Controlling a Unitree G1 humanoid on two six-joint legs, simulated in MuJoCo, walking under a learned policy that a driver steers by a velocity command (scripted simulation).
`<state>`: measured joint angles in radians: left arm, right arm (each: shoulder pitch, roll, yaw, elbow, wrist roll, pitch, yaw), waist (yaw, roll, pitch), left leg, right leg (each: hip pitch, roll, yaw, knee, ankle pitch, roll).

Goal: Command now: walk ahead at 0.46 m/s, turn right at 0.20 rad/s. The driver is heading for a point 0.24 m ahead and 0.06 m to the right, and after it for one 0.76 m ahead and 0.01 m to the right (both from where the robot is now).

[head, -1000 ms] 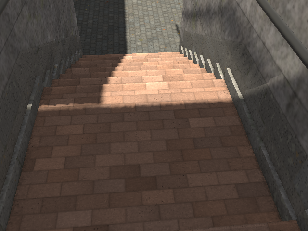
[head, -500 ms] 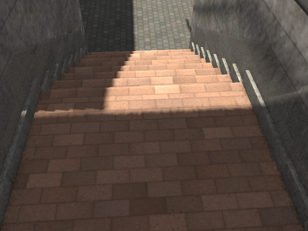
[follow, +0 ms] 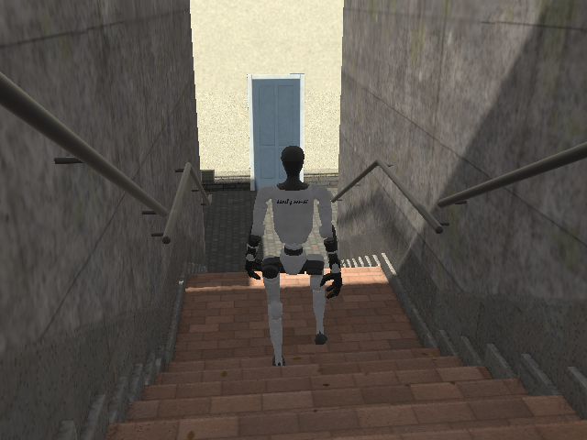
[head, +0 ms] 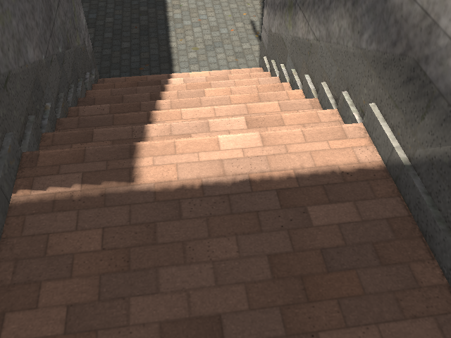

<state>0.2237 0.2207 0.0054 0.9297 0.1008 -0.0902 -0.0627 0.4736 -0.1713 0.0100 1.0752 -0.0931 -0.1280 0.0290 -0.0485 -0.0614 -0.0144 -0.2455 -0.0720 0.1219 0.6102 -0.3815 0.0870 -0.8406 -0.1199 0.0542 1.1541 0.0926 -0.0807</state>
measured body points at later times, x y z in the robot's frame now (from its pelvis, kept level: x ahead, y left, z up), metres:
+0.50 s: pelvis +0.26 -0.05 -0.14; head +0.30 -0.05 +0.31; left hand +0.42 +0.16 -0.29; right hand +0.27 -0.29 -0.29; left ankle +0.27 +0.14 -0.76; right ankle +0.32 -0.15 -0.87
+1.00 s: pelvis +0.33 +0.00 -0.14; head +0.37 +0.01 +0.31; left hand +0.50 +0.27 -0.25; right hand +0.49 -0.27 -0.24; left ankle +0.36 +0.10 -0.87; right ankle +0.39 -0.14 -0.85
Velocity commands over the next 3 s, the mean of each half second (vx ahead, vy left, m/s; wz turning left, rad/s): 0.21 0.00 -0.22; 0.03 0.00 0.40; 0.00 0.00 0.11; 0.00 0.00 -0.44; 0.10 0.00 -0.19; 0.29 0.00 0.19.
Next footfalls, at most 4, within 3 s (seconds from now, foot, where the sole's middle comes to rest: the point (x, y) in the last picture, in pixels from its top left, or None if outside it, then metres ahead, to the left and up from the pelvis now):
0.30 right None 0.36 -0.16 -0.91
0.64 left None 0.40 0.10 -0.91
1.06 right None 0.42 -0.11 -0.91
1.34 left None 0.36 0.14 -0.91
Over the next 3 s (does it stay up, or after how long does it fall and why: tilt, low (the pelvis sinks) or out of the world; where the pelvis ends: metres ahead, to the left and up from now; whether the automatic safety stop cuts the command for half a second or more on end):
stays up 0.65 0.00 -0.15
